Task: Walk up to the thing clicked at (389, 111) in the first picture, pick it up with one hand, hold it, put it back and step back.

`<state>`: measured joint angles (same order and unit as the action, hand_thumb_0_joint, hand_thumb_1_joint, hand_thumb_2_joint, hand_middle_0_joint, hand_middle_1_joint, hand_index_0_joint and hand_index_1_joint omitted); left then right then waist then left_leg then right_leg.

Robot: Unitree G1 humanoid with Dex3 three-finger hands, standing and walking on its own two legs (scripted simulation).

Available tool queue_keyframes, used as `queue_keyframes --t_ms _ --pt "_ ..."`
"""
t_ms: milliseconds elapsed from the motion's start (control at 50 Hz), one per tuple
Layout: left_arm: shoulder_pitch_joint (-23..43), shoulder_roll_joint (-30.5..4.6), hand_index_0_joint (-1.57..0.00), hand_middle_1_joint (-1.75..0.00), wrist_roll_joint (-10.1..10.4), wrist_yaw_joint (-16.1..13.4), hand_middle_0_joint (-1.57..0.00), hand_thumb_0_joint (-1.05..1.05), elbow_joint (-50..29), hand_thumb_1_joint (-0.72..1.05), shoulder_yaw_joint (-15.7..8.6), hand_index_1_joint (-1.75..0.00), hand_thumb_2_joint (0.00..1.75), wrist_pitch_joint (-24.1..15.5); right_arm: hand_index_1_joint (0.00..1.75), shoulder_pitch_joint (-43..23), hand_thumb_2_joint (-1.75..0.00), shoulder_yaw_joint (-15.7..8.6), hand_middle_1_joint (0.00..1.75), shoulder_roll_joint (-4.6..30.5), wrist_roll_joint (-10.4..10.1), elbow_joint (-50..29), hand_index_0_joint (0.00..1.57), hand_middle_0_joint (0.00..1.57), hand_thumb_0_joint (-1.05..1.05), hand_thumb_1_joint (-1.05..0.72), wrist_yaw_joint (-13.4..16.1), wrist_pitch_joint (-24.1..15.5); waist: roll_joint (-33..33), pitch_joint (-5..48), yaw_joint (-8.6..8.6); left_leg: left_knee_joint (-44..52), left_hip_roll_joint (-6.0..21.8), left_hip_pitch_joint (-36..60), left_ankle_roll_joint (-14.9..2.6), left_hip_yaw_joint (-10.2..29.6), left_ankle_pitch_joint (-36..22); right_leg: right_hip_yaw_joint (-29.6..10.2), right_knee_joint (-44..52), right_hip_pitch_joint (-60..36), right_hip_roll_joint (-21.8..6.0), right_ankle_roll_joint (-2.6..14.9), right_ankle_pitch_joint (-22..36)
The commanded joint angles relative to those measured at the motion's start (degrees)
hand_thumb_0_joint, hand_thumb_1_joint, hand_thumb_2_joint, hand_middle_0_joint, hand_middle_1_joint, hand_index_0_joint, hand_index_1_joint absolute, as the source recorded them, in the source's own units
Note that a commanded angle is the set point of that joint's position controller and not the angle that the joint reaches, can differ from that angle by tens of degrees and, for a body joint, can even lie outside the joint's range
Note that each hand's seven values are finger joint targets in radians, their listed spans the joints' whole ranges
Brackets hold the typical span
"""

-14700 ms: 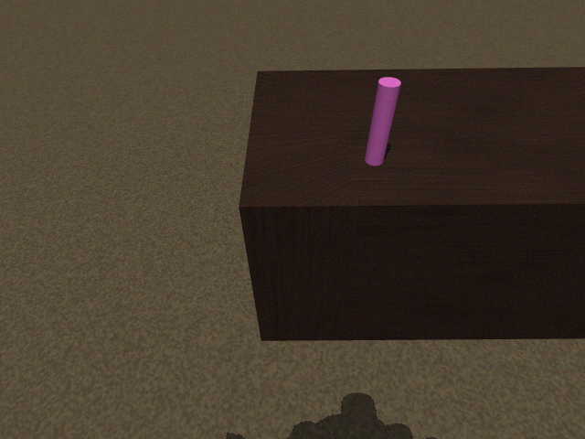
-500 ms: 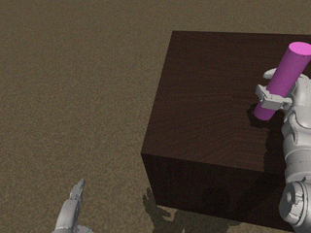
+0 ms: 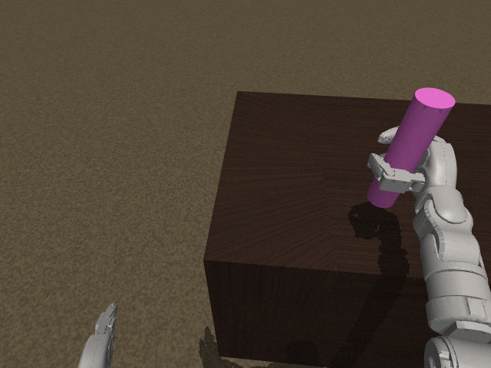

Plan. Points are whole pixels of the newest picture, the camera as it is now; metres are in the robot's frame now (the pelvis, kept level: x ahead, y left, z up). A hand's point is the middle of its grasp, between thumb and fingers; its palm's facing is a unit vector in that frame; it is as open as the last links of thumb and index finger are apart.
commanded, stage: lift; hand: right
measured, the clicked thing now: (402, 156) +0.41 -0.19 +0.18
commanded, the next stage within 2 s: hold in 0.70 s
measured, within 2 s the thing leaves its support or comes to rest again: neither
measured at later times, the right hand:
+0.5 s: hand (401, 172) +0.35 -0.17 +0.20, palm faces +0.14 +0.99 -0.02, open 6.2 cm
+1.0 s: hand (411, 168) +0.34 -0.17 +0.22, palm faces +0.15 +0.99 -0.02, open 6.2 cm
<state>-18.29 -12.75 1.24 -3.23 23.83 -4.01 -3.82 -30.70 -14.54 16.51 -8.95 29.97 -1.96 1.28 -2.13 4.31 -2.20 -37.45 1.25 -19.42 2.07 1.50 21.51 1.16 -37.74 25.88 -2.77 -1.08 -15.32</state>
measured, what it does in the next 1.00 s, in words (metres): stands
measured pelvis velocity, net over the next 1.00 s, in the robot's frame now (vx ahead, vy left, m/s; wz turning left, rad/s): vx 0.00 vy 0.01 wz -0.02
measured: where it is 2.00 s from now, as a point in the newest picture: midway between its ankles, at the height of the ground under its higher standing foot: outside the picture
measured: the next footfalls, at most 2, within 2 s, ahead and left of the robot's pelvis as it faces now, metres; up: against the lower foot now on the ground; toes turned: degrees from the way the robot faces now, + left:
none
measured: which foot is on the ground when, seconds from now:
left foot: down 0.00-1.00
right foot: down 0.00-1.00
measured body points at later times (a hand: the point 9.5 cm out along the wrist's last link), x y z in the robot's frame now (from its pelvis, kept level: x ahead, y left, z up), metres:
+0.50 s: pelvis -0.02 +0.01 +0.01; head -0.04 +0.04 +0.46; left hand +0.15 +0.27 -0.06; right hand +0.34 -0.22 +0.21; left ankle -0.02 +0.14 -0.72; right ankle +0.04 -0.13 -0.72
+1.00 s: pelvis +0.00 +0.01 +0.01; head -0.03 +0.04 +0.46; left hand +0.17 +0.27 -0.06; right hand +0.33 -0.22 +0.22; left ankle -0.02 +0.14 -0.72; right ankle +0.04 -0.13 -0.72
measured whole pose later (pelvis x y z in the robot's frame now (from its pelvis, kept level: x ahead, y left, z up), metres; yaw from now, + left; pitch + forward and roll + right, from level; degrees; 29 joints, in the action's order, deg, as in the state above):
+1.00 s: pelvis +0.00 +0.01 +0.01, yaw -1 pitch -2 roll +0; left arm -14.6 -13.4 1.5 -4.5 33.0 -4.2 -9.0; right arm -19.2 -14.9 14.5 -11.9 -0.4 -1.6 25.1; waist -3.5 2.8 -0.2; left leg -32.4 1.5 -10.6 1.2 0.3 19.6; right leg 0.2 -30.6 16.6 -2.3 -1.9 -12.0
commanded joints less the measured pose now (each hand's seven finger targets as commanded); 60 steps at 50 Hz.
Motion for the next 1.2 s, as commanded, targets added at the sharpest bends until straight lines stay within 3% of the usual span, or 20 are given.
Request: queue_keyframes --t_ms 0,80,120,140,260,300,360,420,480,540,580,620,720,820,940,980,1000,1060,1080,1180 --pt "8.96 -8.39 -0.05 -0.05 0.75 -1.29 -0.04 0.0 -12.06 -0.53 -2.95 -0.05 0.04 -4.4 1.46 -29.11 -1.33 -4.29 1.46 14.6 -1.83 -23.02 1.43 1.43 0.0 -0.63 0.31 -2.12 1.44 18.2 0.64 6.66 -1.87 0.0 -1.08 -3.77 -15.02 0.85 4.96 -17.07 1.51 1.39 9.06" --pt "5.47 -6.86 -0.05 -0.05 0.56 -1.39 -0.04 0.0 -8.39 -0.53 -2.07 -0.05 0.04 -4.15 1.48 -25.83 -1.35 -2.07 1.48 10.79 -2.53 -26.62 1.44 1.44 0.0 -0.61 0.21 0.71 0.15 14.86 0.49 8.09 -1.46 -0.48 -1.14 -3.36 -13.81 1.25 6.1 -17.44 1.97 1.26 7.62" --pt "5.82 -8.67 -0.04 -0.05 0.48 -1.74 -0.04 0.0 -7.74 -0.53 -3.69 -0.05 0.04 -4.5 1.47 -25.72 -1.34 -3.69 1.47 13.18 -2.49 -28.38 1.44 1.43 0.0 -0.6 0.5 1.83 0.77 15.0 0.72 8.3 -1.39 -0.12 -1.02 -3.33 -13.59 1.25 6.36 -17.97 2.01 1.34 7.27" --pt "5.93 -7.39 -0.04 -0.05 0.46 -1.53 -0.04 0.0 -7.23 -0.53 -2.27 -0.05 0.04 -4.62 1.48 -25.75 -1.34 -3.37 1.48 12.41 -2.76 -30.52 1.44 1.43 0.0 -0.6 0.6 2.46 -0.12 13.84 0.86 8.87 -1.23 -0.29 -1.01 -3.05 -12.63 1.34 6.68 -17.78 2.16 1.29 6.42" --pt "8.86 -8.29 -0.04 -0.05 0.42 -1.75 -0.04 0.0 -7.6 -0.54 -3.34 -0.05 0.04 -5.54 1.46 -23.99 -1.33 -3.32 1.46 11.6 -3.05 -34.84 1.43 1.43 0.0 -0.61 0.9 5.76 1.73 12.98 0.73 10.06 -1.27 -0.07 -0.94 -3.06 -10.26 0.88 7.86 -18.62 2.05 1.37 4.59" --pt "8.83 -6.9 -0.04 -0.05 0.44 -1.62 -0.04 0.0 -5.07 -0.54 -2.08 -0.05 0.04 -5.76 1.47 -22.76 -1.34 -3.63 1.47 11.32 -3.13 -35.48 1.44 1.44 0.0 -0.62 1.07 6.93 0.45 12.36 1.46 10.15 -1.1 0.09 -1.03 -2.86 -10.95 0.97 8.02 -19.12 2.13 1.27 5.37" --pt "9.02 -7.61 -0.04 -0.05 0.42 -1.9 -0.04 0.0 -4.75 -0.55 -2.71 -0.05 0.05 -6.15 1.46 -22.02 -1.33 -4.04 1.46 11.76 -3.2 -37.38 1.43 1.42 0.0 -0.61 1.16 8.3 1.22 11.53 1.27 10.77 -1.15 0.02 -0.94 -2.94 -9.5 0.88 8.48 -19.01 2.21 1.3 4.26" --pt "10.87 -5.94 -0.04 -0.05 0.34 -1.63 -0.04 0.0 -5.56 -0.55 -0.68 -0.05 0.05 -6.49 1.46 -21.5 -1.33 -3.85 1.46 10.71 -3.34 -39.0 1.43 1.42 0.0 -0.59 1.19 9.85 1.87 11.77 2.16 11.12 -0.98 1.24 -0.8 -2.82 -9.79 0.86 8.57 -19.02 2.27 1.29 5.08" --pt "10.22 -8.11 -0.04 -0.05 0.4 -1.8 -0.04 0.0 -3.91 -0.55 -3.17 -0.05 0.05 -6.54 1.46 -20.3 -1.33 -3.77 1.46 10.51 -3.25 -37.89 1.42 1.42 0.0 -0.6 1.08 11.59 2.01 11.84 1.14 10.94 -1.29 1.09 -0.8 -3.25 -11.56 0.7 9.02 -20.47 2.11 1.4 6.24" --pt "10.06 -8.22 -0.04 -0.04 0.46 -1.75 -0.04 0.0 -4.01 -0.56 -3.11 -0.05 0.05 -6.91 1.46 -21.0 -1.34 -4.39 1.46 11.26 -3.31 -41.74 1.43 1.42 0.0 -0.61 1.14 12.48 1.12 11.14 1.84 11.14 -1.59 0.71 -1.11 -3.85 -10.36 0.59 9.6 -20.41 2.03 1.23 5.45" --pt "9.79 -4.82 -0.04 -0.05 0.58 -1.21 -0.04 0.0 -1.71 -0.55 -0.25 -0.05 0.05 -6.95 1.47 -18.86 -1.35 -3.88 1.47 9.72 -3.32 -39.38 1.43 1.42 0.0 -0.6 0.85 13.54 0.68 9.82 2.23 11.43 -1.65 0.86 -1.13 -4.05 -10.61 0.63 9.79 -19.94 2.12 1.35 5.4" --pt "11.38 -8.34 -0.04 -0.05 0.48 -1.66 -0.05 0.0 -4.05 -0.56 -3.3 -0.05 0.05 -7.46 1.45 -20.24 -1.34 -5.05 1.45 11.66 -3.36 -41.88 1.41 1.4 0.0 -0.59 1.01 13.98 1.59 10.95 1.63 11.83 -1.43 1.23 -0.97 -3.62 -10.32 0.67 9.93 -20.61 2.13 1.36 5.33" --pt "10.17 -5.76 -0.04 -0.05 0.43 -1.48 -0.05 0.0 -1.94 -0.56 -1.03 -0.05 0.05 -7.74 1.45 -17.7 -1.33 -4.57 1.45 10.61 -3.47 -43.98 1.41 1.4 0.0 -0.61 0.86 15.47 0.97 11.02 2.22 12.04 -0.95 2.53 -0.86 -3.1 -11.99 0.98 9.45 -20.33 2.64 1.5 7.1" --pt "10.5 -8.5 -0.05 -0.05 0.37 -1.63 -0.05 0.0 -1.57 -0.55 -3.54 -0.05 0.04 -8.14 1.43 -17.54 -1.32 -5.5 1.43 11.19 -3.75 -45.3 1.39 1.39 0.0 -0.6 0.95 17.02 0.8 12.12 1.73 11.63 -1.4 3.01 -0.96 -3.99 -14.51 0.66 9.66 -21.97 2.35 1.55 9.39" --pt "11.54 -5.07 -0.05 -0.05 0.48 -1.24 -0.05 0.0 -0.83 -0.55 -0.61 -0.05 0.05 -8.94 1.45 -17.21 -1.34 -4.98 1.45 10.12 -4.06 -48.71 1.41 1.4 0.0 -0.62 0.45 18.06 0.21 12.28 2.53 11.35 -1.66 4.03 -1.19 -4.7 -15.79 0.3 9.46 -22.39 2.2 1.53 11.47" --pt "11.45 -6.59 -0.05 -0.05 0.45 -1.33 -0.05 0.0 0.24 -0.55 -1.89 -0.05 0.05 -8.9 1.45 -16.68 -1.34 -5.76 1.45 11.52 -3.93 -49.2 1.41 1.4 0.0 -0.62 0.54 18.59 -0.49 13.0 2.44 11.07 -1.56 4.0 -1.14 -4.5 -17.08 0.46 9.41 -23.03 2.25 1.5 12.83" --pt "11.02 -5.16 -0.05 -0.05 0.42 -1.19 -0.05 0.0 0.95 -0.55 -0.36 -0.05 0.05 -8.83 1.44 -16.94 -1.34 -4.76 1.44 10.1 -4.12 -50.19 1.41 1.4 0.0 -0.64 0.4 18.79 -1.21 11.41 2.51 11.27 -1.33 4.02 -1.13 -4.32 -17.08 0.78 9.23 -21.84 2.56 1.53 12.67" --pt "11.22 -7.51 -0.06 -0.06 0.32 -1.41 -0.05 0.0 0.51 -0.55 -2.6 -0.05 0.04 -9.25 1.44 -16.44 -1.34 -5.5 1.44 10.68 -4.17 -50.04 1.41 1.4 0.0 -0.64 0.3 19.86 -0.38 12.86 1.75 11.14 -1.6 3.63 -1.13 -4.58 -17.26 0.5 9.32 -23.35 2.24 1.56 12.98" --pt "11.43 -6.39 -0.06 -0.05 0.41 -1.32 -0.06 0.0 0.2 -0.55 -1.29 -0.06 0.05 -9.33 1.46 -16.17 -1.36 -5.54 1.46 10.75 -4.16 -51.29 1.42 1.41 0.0 -0.65 0.22 20.19 -0.86 12.69 2.42 11.26 -1.51 3.89 -1.12 -4.69 -17.3 0.47 9.17 -23.53 2.34 1.54 13.36" --pt "11.74 -7.68 -0.05 -0.05 0.48 -1.38 -0.06 0.0 0.54 -0.55 -2.68 -0.06 0.05 -9.45 1.46 -15.58 -1.35 -6.58 1.46 11.27 -4.58 -50.88 1.42 1.41 0.0 -0.65 0.08 21.85 1.02 12.25 2.11 11.38 -1.3 4.37 -0.67 -4.69 -18.92 0.57 9.0 -23.12 2.57 1.93 14.38"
